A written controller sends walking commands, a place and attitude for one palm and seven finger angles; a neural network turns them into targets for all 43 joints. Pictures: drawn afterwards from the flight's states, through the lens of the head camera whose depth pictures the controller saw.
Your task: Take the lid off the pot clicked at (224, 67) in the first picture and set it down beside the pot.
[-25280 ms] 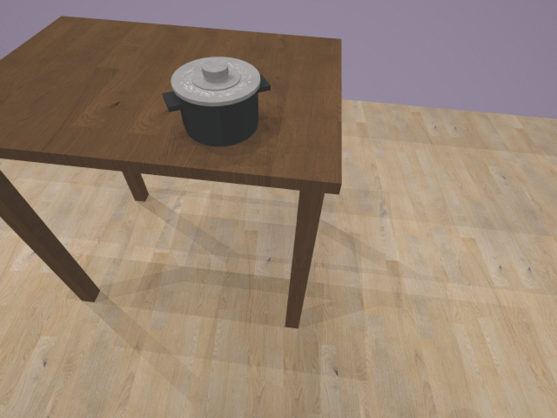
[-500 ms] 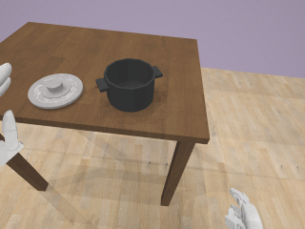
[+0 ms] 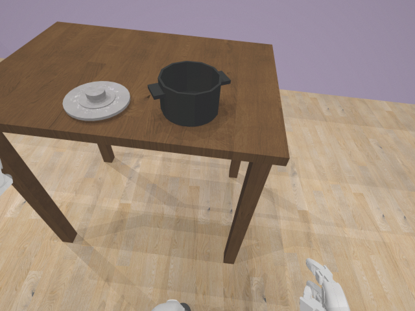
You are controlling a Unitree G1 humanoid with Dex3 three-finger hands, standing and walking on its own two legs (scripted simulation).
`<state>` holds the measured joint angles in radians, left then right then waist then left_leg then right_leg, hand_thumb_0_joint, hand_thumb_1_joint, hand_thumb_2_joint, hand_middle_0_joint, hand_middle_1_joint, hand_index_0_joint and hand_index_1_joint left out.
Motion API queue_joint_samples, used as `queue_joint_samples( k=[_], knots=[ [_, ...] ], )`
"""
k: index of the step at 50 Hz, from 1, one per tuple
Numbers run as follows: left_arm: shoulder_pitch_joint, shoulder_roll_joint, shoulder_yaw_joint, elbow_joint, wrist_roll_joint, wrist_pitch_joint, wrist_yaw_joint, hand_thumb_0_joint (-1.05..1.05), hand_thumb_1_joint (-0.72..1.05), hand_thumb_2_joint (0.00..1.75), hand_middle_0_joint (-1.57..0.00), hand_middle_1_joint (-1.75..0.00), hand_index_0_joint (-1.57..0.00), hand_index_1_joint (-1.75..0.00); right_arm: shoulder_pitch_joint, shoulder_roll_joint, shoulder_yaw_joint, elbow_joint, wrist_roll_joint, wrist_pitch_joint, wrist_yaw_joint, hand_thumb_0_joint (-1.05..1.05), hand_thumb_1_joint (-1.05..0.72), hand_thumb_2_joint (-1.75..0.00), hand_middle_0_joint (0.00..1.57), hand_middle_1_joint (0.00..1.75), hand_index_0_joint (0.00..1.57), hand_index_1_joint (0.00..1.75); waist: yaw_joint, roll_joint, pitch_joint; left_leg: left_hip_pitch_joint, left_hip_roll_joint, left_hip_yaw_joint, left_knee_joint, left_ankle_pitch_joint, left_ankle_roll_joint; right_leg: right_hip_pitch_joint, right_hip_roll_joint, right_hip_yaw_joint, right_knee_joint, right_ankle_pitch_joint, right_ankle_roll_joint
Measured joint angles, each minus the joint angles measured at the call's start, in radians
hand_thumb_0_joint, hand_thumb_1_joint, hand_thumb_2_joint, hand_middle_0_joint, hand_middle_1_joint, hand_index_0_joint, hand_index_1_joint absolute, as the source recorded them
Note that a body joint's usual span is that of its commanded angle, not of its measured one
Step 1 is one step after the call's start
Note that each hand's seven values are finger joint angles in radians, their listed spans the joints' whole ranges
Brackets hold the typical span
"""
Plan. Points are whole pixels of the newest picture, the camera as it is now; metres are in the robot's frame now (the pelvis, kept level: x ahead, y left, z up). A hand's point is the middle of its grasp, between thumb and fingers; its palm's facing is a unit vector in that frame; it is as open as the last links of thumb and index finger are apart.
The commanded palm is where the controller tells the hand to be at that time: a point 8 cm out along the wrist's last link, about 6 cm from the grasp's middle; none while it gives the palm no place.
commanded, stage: step back with the hand held close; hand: left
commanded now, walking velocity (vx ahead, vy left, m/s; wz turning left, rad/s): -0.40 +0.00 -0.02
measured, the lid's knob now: (95, 92) +0.61 +0.33 +0.08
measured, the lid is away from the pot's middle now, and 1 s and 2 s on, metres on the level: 0.25 0.25 0.25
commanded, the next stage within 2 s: stop stepping back and stand still in 0.18 s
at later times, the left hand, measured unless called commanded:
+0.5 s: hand out of the picture +0.07 +0.23 +0.27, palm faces +0.33 -0.80 -0.50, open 7.4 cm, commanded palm +0.03 +0.31 +0.27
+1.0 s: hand out of the picture +0.07 +0.26 +0.28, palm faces +0.46 -0.80 -0.39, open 7.4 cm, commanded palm +0.02 +0.32 +0.27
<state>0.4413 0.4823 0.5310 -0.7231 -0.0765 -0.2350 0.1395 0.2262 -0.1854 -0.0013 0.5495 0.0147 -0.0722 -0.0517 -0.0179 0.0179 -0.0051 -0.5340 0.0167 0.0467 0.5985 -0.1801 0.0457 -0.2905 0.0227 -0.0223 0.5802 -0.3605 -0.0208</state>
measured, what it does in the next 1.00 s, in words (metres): walks backwards: left foot, then right foot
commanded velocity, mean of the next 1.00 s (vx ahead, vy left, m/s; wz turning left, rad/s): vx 0.01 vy -0.03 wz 0.00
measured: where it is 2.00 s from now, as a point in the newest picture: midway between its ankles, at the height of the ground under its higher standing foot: outside the picture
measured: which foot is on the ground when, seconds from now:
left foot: down 0.00-0.00, up 0.02-0.14, down 0.16-0.44, up 0.46-0.56, down 0.58-1.00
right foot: down 0.00-0.16, up 0.18-0.42, down 0.44-1.00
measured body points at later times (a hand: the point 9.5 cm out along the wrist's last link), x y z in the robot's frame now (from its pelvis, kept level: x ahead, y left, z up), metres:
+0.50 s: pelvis -0.11 +0.03 +0.01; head -0.11 +0.06 +0.46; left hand +0.05 +0.28 +0.29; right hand +0.03 -0.20 -0.06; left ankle -0.02 +0.13 -0.70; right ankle -0.13 -0.08 -0.72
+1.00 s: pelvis -0.12 +0.05 +0.01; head -0.13 +0.05 +0.46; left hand +0.04 +0.30 +0.30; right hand +0.01 -0.21 -0.08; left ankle -0.11 +0.18 -0.72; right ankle -0.16 -0.03 -0.72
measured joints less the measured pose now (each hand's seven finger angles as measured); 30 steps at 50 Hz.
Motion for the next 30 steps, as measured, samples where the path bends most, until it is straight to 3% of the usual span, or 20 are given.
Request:
queue_joint_samples(
  k=[2, 4, 5, 7, 8, 9, 12, 14, 15, 17, 18, 20, 22, 24, 26, 28, 29, 30],
  knots=[
    [0.008, -0.005, -0.018, -0.026, 0.005, -0.010, -0.004, 0.01, 0.89, 0.90, -0.21, -0.31, -0.21, -0.30, -0.016, -0.011, -0.004, 0.024, -0.007, 0.003, 0.008, 0.01, -0.90, -0.90, 0.20, 0.29, 0.20, 0.30, 0.013, -0.003, 0.014, -0.035, -0.017, -0.017, 0.145, -0.130, -0.031, -0.011, -0.010, 0.009, -0.010, 0.099, 0.031],
    [0.018, -0.007, -0.037, -0.052, 0.006, -0.010, -0.010, 0.01, 0.89, 0.90, -0.21, -0.31, -0.21, -0.30, -0.017, -0.013, -0.008, 0.056, -0.005, 0.019, 0.012, 0.01, -0.90, -0.90, 0.20, 0.29, 0.20, 0.30, 0.028, -0.029, 0.003, -0.031, -0.036, -0.025, 0.304, -0.219, -0.038, -0.015, -0.030, 0.032, -0.025, 0.116, 0.053],
    [0.019, -0.008, -0.040, -0.059, 0.007, -0.012, -0.012, 0.01, 0.89, 0.90, -0.21, -0.31, -0.21, -0.30, -0.014, -0.012, -0.007, 0.064, -0.004, 0.026, 0.011, 0.01, -0.90, -0.90, 0.20, 0.29, 0.20, 0.30, 0.032, -0.045, -0.003, 0.000, -0.036, -0.023, 0.312, -0.232, -0.038, -0.017, -0.040, 0.044, -0.034, 0.121, 0.062],
    [0.005, -0.009, -0.038, -0.061, 0.006, -0.020, -0.010, 0.01, 0.89, 0.90, -0.21, -0.31, -0.21, -0.30, -0.008, -0.018, -0.002, 0.059, -0.001, 0.026, 0.003, 0.01, -0.90, -0.90, 0.20, 0.30, 0.20, 0.30, 0.025, -0.062, -0.011, 0.103, -0.018, -0.031, 0.166, -0.173, -0.034, -0.035, -0.054, 0.054, -0.032, 0.129, 0.077],
    [-0.010, -0.009, -0.034, -0.062, 0.004, -0.024, -0.006, 0.01, 0.89, 0.90, -0.21, -0.31, -0.21, -0.30, -0.004, -0.034, -0.002, 0.041, -0.001, 0.018, -0.002, 0.01, -0.90, -0.90, 0.20, 0.30, 0.20, 0.30, 0.016, -0.039, -0.013, 0.151, 0.011, -0.053, 0.061, -0.103, -0.020, -0.060, -0.044, 0.041, -0.008, 0.127, 0.079],
    [-0.038, -0.002, -0.025, -0.054, 0.001, -0.030, -0.003, 0.01, 0.89, 0.90, -0.21, -0.31, -0.21, -0.30, -0.018, -0.032, -0.011, 0.042, -0.004, 0.008, -0.008, 0.01, -0.90, -0.90, 0.20, 0.30, 0.20, 0.30, 0.004, -0.044, 0.000, 0.140, 0.003, -0.055, 0.048, -0.101, -0.013, -0.096, -0.047, 0.049, 0.047, 0.095, 0.072],
    [-0.088, 0.005, 0.005, -0.021, -0.020, -0.030, -0.005, 0.01, 0.89, 0.90, -0.21, -0.31, -0.21, -0.30, -0.063, 0.002, -0.019, 0.054, -0.015, -0.017, 0.001, 0.01, -0.90, -0.90, 0.20, 0.29, 0.20, 0.30, 0.006, -0.074, 0.057, 0.121, -0.006, -0.027, 0.046, -0.064, -0.007, -0.186, -0.006, 0.099, 0.284, -0.092, 0.052],
    [-0.068, 0.002, 0.020, -0.025, -0.028, -0.013, -0.007, 0.01, 0.89, 0.90, -0.21, -0.31, -0.21, -0.30, -0.067, 0.021, -0.014, 0.047, -0.019, -0.033, 0.019, 0.01, -0.90, -0.90, 0.20, 0.29, 0.20, 0.30, -0.005, -0.063, 0.066, 0.121, 0.010, -0.025, 0.002, -0.020, -0.008, -0.208, 0.031, 0.083, 0.374, -0.135, 0.049],
    [-0.082, -0.008, -0.021, 0.029, -0.011, -0.020, -0.023, 0.01, 0.89, 0.90, -0.21, -0.31, -0.21, -0.30, -0.059, 0.015, -0.015, 0.057, -0.022, -0.052, 0.026, 0.01, -0.90, -0.90, 0.20, 0.29, 0.20, 0.30, -0.013, -0.032, 0.051, 0.099, 0.019, -0.043, -0.002, 0.002, -0.005, -0.212, 0.039, 0.055, 0.388, -0.123, 0.055],
    [-0.077, -0.011, -0.052, 0.026, -0.018, 0.079, -0.039, 0.01, 0.89, 0.90, -0.21, -0.31, -0.21, -0.30, -0.056, 0.020, -0.010, 0.054, -0.006, -0.031, 0.041, 0.01, -0.90, -0.90, 0.20, 0.29, 0.20, 0.30, -0.009, -0.022, 0.048, 0.104, 0.029, -0.039, -0.033, 0.027, -0.011, -0.173, 0.046, 0.046, 0.348, -0.135, 0.057],
    [-0.033, 0.006, -0.034, -0.003, -0.027, 0.090, -0.037, 0.01, 0.89, 0.90, -0.21, -0.31, -0.21, -0.30, -0.051, 0.029, 0.002, 0.041, -0.004, -0.022, 0.041, 0.01, -0.90, -0.90, 0.20, 0.29, 0.20, 0.30, -0.017, -0.032, 0.039, 0.100, 0.031, -0.033, -0.045, 0.040, -0.014, -0.141, 0.040, 0.033, 0.289, -0.125, 0.050],
    [0.077, 0.037, 0.005, -0.073, -0.031, 0.090, -0.027, 0.01, 0.89, 0.90, -0.21, -0.31, -0.21, -0.30, -0.021, 0.044, 0.017, 0.004, -0.004, -0.010, 0.042, 0.01, -0.90, -0.90, 0.20, 0.30, 0.20, 0.30, -0.028, -0.051, 0.010, 0.085, 0.028, -0.020, -0.057, 0.048, -0.019, -0.043, 0.023, -0.005, 0.123, -0.094, 0.029],
    [0.146, 0.066, 0.030, -0.133, -0.019, 0.073, -0.023, 0.01, 0.89, 0.90, -0.21, -0.31, -0.21, -0.30, 0.008, 0.048, 0.023, -0.018, -0.008, -0.008, 0.039, 0.01, -0.90, -0.90, 0.20, 0.30, 0.20, 0.30, -0.019, -0.074, -0.020, 0.046, 0.011, -0.005, -0.020, -0.026, -0.031, 0.039, -0.001, -0.012, -0.041, -0.053, -0.008],
    [0.138, 0.064, 0.010, -0.159, -0.013, 0.047, -0.027, 0.01, 0.89, 0.90, -0.21, -0.31, -0.21, -0.30, 0.013, 0.027, 0.020, 0.012, -0.012, -0.004, 0.027, 0.01, -0.90, -0.90, 0.20, 0.30, 0.20, 0.30, 0.000, -0.049, -0.013, 0.027, 0.007, -0.030, 0.081, -0.116, -0.047, 0.046, 0.005, -0.022, -0.060, 0.061, -0.011],
    [0.101, 0.056, -0.010, -0.143, -0.011, 0.024, -0.021, 0.01, 0.88, 0.90, -0.22, -0.31, -0.21, -0.30, 0.029, 0.011, 0.015, 0.061, -0.006, 0.010, 0.015, 0.01, -0.90, -0.90, 0.20, 0.30, 0.20, 0.30, 0.021, -0.048, -0.035, 0.051, -0.009, -0.040, 0.173, -0.159, -0.051, 0.060, -0.004, -0.015, -0.066, 0.073, -0.004],
    [0.038, 0.026, -0.024, -0.089, -0.010, 0.011, -0.009, 0.01, 0.88, 0.90, -0.22, -0.31, -0.22, -0.30, 0.050, -0.011, 0.013, 0.088, 0.000, 0.023, 0.000, 0.01, -0.90, -0.90, 0.20, 0.30, 0.20, 0.30, 0.031, -0.040, -0.072, 0.130, -0.008, -0.047, 0.128, -0.190, -0.040, 0.063, -0.016, -0.014, -0.062, 0.059, 0.006],
    [-0.001, 0.006, -0.029, -0.052, -0.009, 0.006, -0.002, 0.01, 0.88, 0.90, -0.22, -0.31, -0.22, -0.30, 0.060, -0.029, 0.012, 0.088, 0.003, 0.024, -0.007, 0.01, -0.90, -0.90, 0.20, 0.30, 0.20, 0.30, 0.028, -0.018, -0.089, 0.176, 0.004, -0.065, 0.061, -0.223, -0.029, 0.055, -0.012, -0.025, -0.051, 0.052, 0.011],
    [-0.046, -0.013, -0.033, -0.007, -0.009, 0.005, 0.005, 0.00, 0.88, 0.90, -0.22, -0.31, -0.22, -0.30, 0.059, -0.040, 0.007, 0.092, 0.007, 0.022, -0.015, 0.01, -0.90, -0.90, 0.20, 0.30, 0.20, 0.30, 0.016, -0.005, -0.092, 0.183, 0.004, -0.077, 0.026, -0.179, -0.026, 0.045, -0.015, -0.036, -0.035, 0.047, 0.017]
  ],
)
